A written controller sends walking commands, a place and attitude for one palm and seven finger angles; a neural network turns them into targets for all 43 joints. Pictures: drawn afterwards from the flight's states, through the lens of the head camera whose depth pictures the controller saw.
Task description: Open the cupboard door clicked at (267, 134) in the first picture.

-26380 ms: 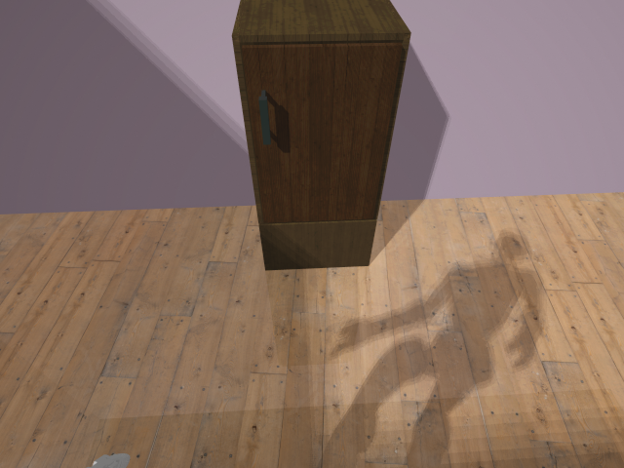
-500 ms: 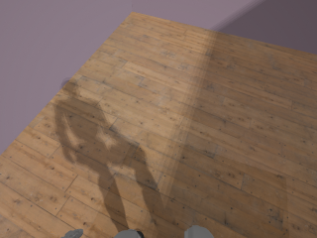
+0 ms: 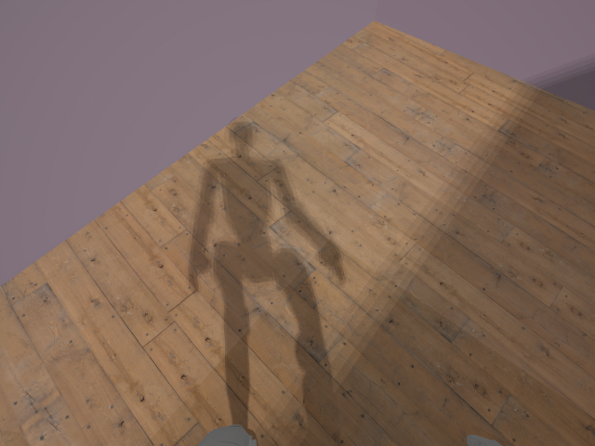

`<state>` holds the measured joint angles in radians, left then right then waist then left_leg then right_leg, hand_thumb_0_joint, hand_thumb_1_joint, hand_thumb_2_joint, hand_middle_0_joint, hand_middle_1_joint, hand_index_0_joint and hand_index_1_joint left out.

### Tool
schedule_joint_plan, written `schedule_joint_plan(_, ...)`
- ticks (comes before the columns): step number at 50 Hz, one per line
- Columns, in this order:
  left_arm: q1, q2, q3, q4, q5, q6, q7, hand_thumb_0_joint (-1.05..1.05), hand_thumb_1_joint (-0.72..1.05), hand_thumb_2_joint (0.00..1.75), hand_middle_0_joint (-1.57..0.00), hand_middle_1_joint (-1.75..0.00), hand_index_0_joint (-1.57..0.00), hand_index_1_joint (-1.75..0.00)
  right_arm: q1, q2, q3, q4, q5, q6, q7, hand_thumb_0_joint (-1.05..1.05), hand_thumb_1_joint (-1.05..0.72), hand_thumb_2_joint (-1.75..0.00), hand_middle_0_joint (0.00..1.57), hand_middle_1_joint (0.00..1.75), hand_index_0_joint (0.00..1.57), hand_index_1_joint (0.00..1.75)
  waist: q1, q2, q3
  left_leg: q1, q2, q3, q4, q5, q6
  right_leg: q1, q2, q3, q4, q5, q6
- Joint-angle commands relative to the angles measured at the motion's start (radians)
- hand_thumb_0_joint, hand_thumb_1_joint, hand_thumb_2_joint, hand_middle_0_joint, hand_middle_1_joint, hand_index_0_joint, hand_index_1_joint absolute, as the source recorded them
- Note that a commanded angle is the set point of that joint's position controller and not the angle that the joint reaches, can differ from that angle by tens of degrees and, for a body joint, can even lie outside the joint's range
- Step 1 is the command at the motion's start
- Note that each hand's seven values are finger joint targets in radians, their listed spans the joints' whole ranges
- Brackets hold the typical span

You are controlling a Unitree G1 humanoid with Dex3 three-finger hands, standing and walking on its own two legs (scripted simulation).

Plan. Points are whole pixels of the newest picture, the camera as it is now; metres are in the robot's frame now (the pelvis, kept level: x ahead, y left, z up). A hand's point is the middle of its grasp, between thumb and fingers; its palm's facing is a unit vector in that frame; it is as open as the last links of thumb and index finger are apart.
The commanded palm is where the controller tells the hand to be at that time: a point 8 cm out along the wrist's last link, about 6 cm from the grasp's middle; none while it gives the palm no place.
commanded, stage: turn to face it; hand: left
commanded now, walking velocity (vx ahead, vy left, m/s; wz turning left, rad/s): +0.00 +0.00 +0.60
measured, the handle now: out of the picture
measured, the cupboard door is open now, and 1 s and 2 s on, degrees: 45 45 45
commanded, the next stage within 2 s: none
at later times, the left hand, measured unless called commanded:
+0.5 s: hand out of the picture +0.07 +0.18 -0.14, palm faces +0.28 -0.91 -0.30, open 7.4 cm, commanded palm none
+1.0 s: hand out of the picture +0.01 +0.20 -0.16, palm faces +0.58 -0.78 -0.25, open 7.4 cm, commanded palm none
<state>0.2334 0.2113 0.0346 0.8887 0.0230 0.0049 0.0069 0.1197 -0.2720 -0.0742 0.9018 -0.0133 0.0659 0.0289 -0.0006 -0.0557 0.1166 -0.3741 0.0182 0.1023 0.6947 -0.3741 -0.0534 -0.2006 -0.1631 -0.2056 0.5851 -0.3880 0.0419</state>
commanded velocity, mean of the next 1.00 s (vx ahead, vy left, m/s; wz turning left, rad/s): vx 0.00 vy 0.00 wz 0.60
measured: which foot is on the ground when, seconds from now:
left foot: up 0.00-0.02, down 0.04-0.38, up 0.40-0.74, down 0.76-1.00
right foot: down 0.00-0.02, up 0.04-0.36, down 0.38-0.76, up 0.78-1.00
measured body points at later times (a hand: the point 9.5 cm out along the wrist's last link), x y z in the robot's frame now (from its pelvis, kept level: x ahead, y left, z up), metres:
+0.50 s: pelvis +0.03 -0.05 +0.00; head +0.09 -0.06 +0.45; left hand +0.06 +0.22 -0.12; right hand +0.19 -0.28 -0.15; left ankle -0.03 +0.08 -0.65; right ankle +0.06 -0.16 -0.73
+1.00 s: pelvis +0.06 -0.04 +0.00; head +0.09 +0.01 +0.45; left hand -0.02 +0.24 -0.14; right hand +0.28 -0.19 -0.13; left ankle +0.00 +0.06 -0.73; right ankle +0.13 -0.18 -0.67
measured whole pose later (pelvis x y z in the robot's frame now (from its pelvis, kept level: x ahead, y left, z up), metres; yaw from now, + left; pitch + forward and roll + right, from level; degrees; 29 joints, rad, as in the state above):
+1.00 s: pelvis +0.06 -0.04 +0.00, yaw +35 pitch +2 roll -1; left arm 0.15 0.27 0.07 0.88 0.01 0.06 0.00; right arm 0.15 -0.22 -0.04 0.90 -0.02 0.03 0.00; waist 0.00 -0.03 0.10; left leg -0.29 -0.01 -0.03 0.53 -0.26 0.01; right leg -0.47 -0.08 -0.01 1.00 -0.44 0.08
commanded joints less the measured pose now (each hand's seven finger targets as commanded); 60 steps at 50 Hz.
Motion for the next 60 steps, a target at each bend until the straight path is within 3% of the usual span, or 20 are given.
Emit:
schedule_joint_plan(1, -0.009, 0.156, 0.053, -0.106, -0.016, -0.007, 0.005, 0.00, 0.90, 0.90, -0.20, -0.30, -0.20, -0.30, 0.176, -0.226, -0.052, -0.053, -0.012, -0.053, -0.010, 0.00, -0.90, -0.90, 0.20, 0.30, 0.20, 0.30, -0.097, 0.248, -0.301, 0.481, 0.286, -0.379, -0.261, 0.652, 0.169, -0.285, 0.002, 0.022, 0.420, 0.072, 0.036)
schedule_joint_plan(2, -0.074, 0.123, 0.037, -0.143, -0.016, 0.003, 0.009, 0.00, 0.90, 0.90, -0.20, -0.30, -0.20, -0.30, 0.252, -0.286, -0.065, -0.030, -0.003, -0.048, -0.022, 0.00, -0.90, -0.90, 0.20, 0.30, 0.20, 0.30, -0.127, 0.334, -0.321, 0.493, 0.424, -0.541, -0.258, 0.996, 0.303, -0.414, 0.060, 0.129, 0.581, -0.291, 0.049)
schedule_joint_plan(3, -0.094, 0.151, 0.043, -0.155, -0.010, 0.014, 0.015, 0.00, 0.90, 0.90, -0.20, -0.30, -0.20, -0.30, 0.239, -0.275, -0.059, -0.026, -0.006, -0.043, -0.027, 0.00, -0.90, -0.90, 0.20, 0.30, 0.20, 0.30, -0.113, 0.214, -0.288, 0.424, 0.429, -0.465, -0.259, 0.819, 0.324, -0.415, 0.035, 0.204, 0.627, -0.269, 0.036)
schedule_joint_plan(7, -0.067, 0.135, 0.053, -0.090, -0.004, 0.030, 0.000, 0.00, 0.90, 0.90, -0.20, -0.30, -0.20, -0.30, 0.031, -0.181, -0.029, -0.078, -0.012, -0.052, -0.046, 0.00, -0.90, -0.90, 0.20, 0.30, 0.20, 0.30, -0.024, 0.244, -0.148, 0.182, 0.233, -0.334, -0.327, 0.469, 0.205, -0.359, 0.053, 0.209, 0.543, -0.056, 0.042)
schedule_joint_plan(17, 0.036, 0.132, 0.056, -0.085, -0.013, 0.009, 0.001, 0.00, 0.90, 0.90, -0.20, -0.30, -0.20, -0.30, -0.034, -0.177, -0.044, -0.101, -0.006, -0.037, -0.037, 0.00, -0.90, -0.90, 0.20, 0.30, 0.20, 0.30, 0.041, 0.208, -0.172, 0.000, 0.141, -0.376, -0.218, 0.339, 0.157, 0.035, 0.148, 0.154, -0.040, 0.121, 0.026)
schedule_joint_plan(18, 0.087, 0.186, 0.068, -0.077, -0.004, -0.003, 0.008, 0.00, 0.90, 0.90, -0.20, -0.30, -0.20, -0.30, -0.041, -0.132, -0.040, -0.113, 0.004, -0.037, -0.033, 0.00, -0.90, -0.90, 0.20, 0.30, 0.20, 0.30, 0.071, 0.052, -0.184, -0.108, 0.060, -0.321, -0.099, 0.169, 0.100, 0.161, 0.048, 0.248, -0.212, 0.152, 0.008)
schedule_joint_plan(19, 0.097, 0.287, 0.088, -0.080, 0.013, -0.013, 0.018, 0.00, 0.90, 0.90, -0.20, -0.30, -0.20, -0.30, -0.023, -0.054, -0.029, -0.133, 0.009, -0.038, -0.026, 0.00, -0.90, -0.90, 0.20, 0.30, 0.20, 0.30, 0.075, -0.289, -0.182, -0.263, -0.099, -0.127, 0.178, -0.170, 0.011, 0.219, -0.252, 0.568, -0.325, 0.222, -0.100)
schedule_joint_plan(20, 0.085, 0.299, 0.078, -0.088, 0.004, -0.010, 0.023, 0.00, 0.90, 0.90, -0.20, -0.30, -0.20, -0.30, -0.034, -0.097, -0.035, -0.136, 0.002, -0.032, -0.022, 0.00, -0.90, -0.90, 0.20, 0.30, 0.20, 0.30, 0.074, -0.272, -0.170, -0.234, -0.055, -0.163, 0.418, -0.278, 0.019, 0.082, -0.350, 0.612, -0.335, 0.276, -0.182)
schedule_joint_plan(21, 0.017, 0.262, 0.070, -0.112, 0.002, -0.006, 0.026, 0.00, 0.90, 0.90, -0.20, -0.30, -0.20, -0.30, -0.009, -0.088, -0.037, -0.135, 0.000, -0.025, -0.015, 0.00, -0.90, -0.90, 0.20, 0.30, 0.20, 0.30, 0.033, -0.160, -0.132, -0.213, -0.022, -0.188, 0.493, -0.207, 0.025, 0.005, -0.315, 0.509, -0.327, 0.217, -0.202)
schedule_joint_plan(25, -0.045, 0.157, 0.045, -0.123, -0.004, -0.014, 0.024, 0.00, 0.90, 0.90, -0.20, -0.30, -0.20, -0.30, -0.003, -0.053, -0.025, -0.081, -0.002, -0.010, 0.000, 0.00, -0.90, -0.90, 0.20, 0.30, 0.20, 0.30, -0.008, -0.183, -0.122, -0.217, 0.009, -0.107, 0.503, -0.050, -0.018, 0.070, -0.138, 0.224, -0.236, 0.542, -0.141)
schedule_joint_plan(33, 0.068, 0.218, 0.072, -0.070, 0.007, -0.014, 0.025, 0.00, 0.90, 0.90, -0.20, -0.30, -0.20, -0.30, -0.077, -0.013, 0.003, -0.098, 0.007, -0.029, 0.004, 0.00, -0.90, -0.90, 0.20, 0.30, 0.20, 0.30, 0.055, -0.168, -0.184, -0.078, -0.006, 0.009, 0.019, -0.070, -0.005, 0.239, -0.198, 0.130, -0.101, 0.808, -0.148)
schedule_joint_plan(36, 0.025, 0.212, 0.076, -0.068, -0.006, -0.010, 0.015, 0.00, 0.90, 0.90, -0.20, -0.30, -0.20, -0.30, 0.030, -0.058, -0.009, -0.073, 0.001, -0.038, -0.001, 0.00, -0.90, -0.90, 0.20, 0.30, 0.20, 0.30, -0.014, -0.088, -0.201, 0.173, -0.015, 0.001, -0.224, 0.161, 0.025, 0.072, -0.169, 0.058, 0.054, 0.669, -0.071)
schedule_joint_plan(37, 0.010, 0.179, 0.071, -0.091, -0.013, -0.005, 0.011, 0.00, 0.90, 0.90, -0.20, -0.30, -0.20, -0.30, 0.120, -0.145, -0.032, -0.053, -0.007, -0.047, -0.006, 0.00, -0.90, -0.90, 0.20, 0.30, 0.20, 0.30, -0.068, 0.105, -0.259, 0.363, 0.128, -0.182, -0.280, 0.393, 0.090, -0.115, -0.101, 0.013, 0.238, 0.396, -0.012)
schedule_joint_plan(38, -0.044, 0.105, 0.046, -0.139, -0.019, 0.002, 0.006, 0.00, 0.90, 0.90, -0.20, -0.30, -0.20, -0.30, 0.197, -0.255, -0.061, -0.045, -0.012, -0.047, -0.016, 0.00, -0.90, -0.90, 0.20, 0.30, 0.20, 0.30, -0.111, 0.381, -0.255, 0.450, 0.398, -0.543, -0.316, 0.799, 0.255, -0.392, 0.044, 0.036, 0.474, -0.279, 0.058)
schedule_joint_plan(40, -0.109, 0.138, 0.051, -0.159, -0.008, 0.018, 0.013, 0.00, 0.90, 0.90, -0.20, -0.30, -0.20, -0.30, 0.191, -0.242, -0.051, -0.034, -0.011, -0.043, -0.032, 0.00, -0.90, -0.90, 0.20, 0.30, 0.20, 0.30, -0.095, 0.200, -0.229, 0.347, 0.390, -0.470, -0.310, 0.626, 0.314, -0.415, 0.032, 0.191, 0.593, -0.227, 0.031)
schedule_joint_plan(44, -0.070, 0.129, 0.057, -0.095, -0.006, 0.030, 0.001, 0.00, 0.90, 0.90, -0.20, -0.30, -0.20, -0.30, 0.045, -0.162, -0.023, -0.071, -0.011, -0.054, -0.048, 0.00, -0.90, -0.90, 0.20, 0.30, 0.20, 0.30, -0.018, 0.219, -0.143, 0.208, 0.229, -0.347, -0.336, 0.536, 0.214, -0.358, 0.053, 0.211, 0.547, -0.039, 0.041)
schedule_joint_plan(54, -0.022, 0.121, 0.051, -0.098, -0.016, 0.012, 0.003, 0.00, 0.90, 0.90, -0.20, -0.30, -0.20, -0.30, 0.010, -0.177, -0.045, -0.078, -0.008, -0.041, -0.040, 0.00, -0.90, -0.90, 0.20, 0.30, 0.20, 0.30, 0.017, 0.213, -0.183, 0.090, 0.152, -0.406, -0.241, 0.483, 0.175, -0.020, 0.156, 0.157, 0.004, 0.075, 0.028)
schedule_joint_plan(55, 0.023, 0.145, 0.058, -0.090, -0.015, 0.004, 0.007, 0.00, 0.90, 0.90, -0.20, -0.30, -0.20, -0.30, -0.008, -0.162, -0.044, -0.087, -0.001, -0.040, -0.038, 0.00, -0.90, -0.90, 0.20, 0.30, 0.20, 0.30, 0.045, 0.164, -0.190, 0.011, 0.111, -0.388, -0.188, 0.387, 0.136, 0.101, 0.132, 0.171, -0.139, 0.171, 0.023)
schedule_joint_plan(57, 0.071, 0.298, 0.087, -0.087, 0.009, -0.010, 0.022, 0.00, 0.90, 0.90, -0.20, -0.30, -0.20, -0.30, -0.024, -0.058, -0.030, -0.126, 0.009, -0.040, -0.027, 0.00, -0.90, -0.90, 0.20, 0.30, 0.20, 0.30, 0.077, -0.260, -0.181, -0.250, -0.103, -0.125, 0.229, -0.231, 0.005, 0.212, -0.312, 0.590, -0.327, 0.288, -0.148)
schedule_joint_plan(60, -0.053, 0.199, 0.056, -0.114, -0.001, -0.010, 0.028, 0.00, 0.90, 0.90, -0.20, -0.30, -0.20, -0.30, 0.007, -0.077, -0.037, -0.080, -0.003, -0.019, -0.015, 0.00, -0.90, -0.90, 0.20, 0.30, 0.20, 0.30, 0.002, -0.201, -0.121, -0.231, -0.002, -0.161, 0.549, -0.136, 0.002, 0.051, -0.218, 0.398, -0.274, 0.395, -0.184)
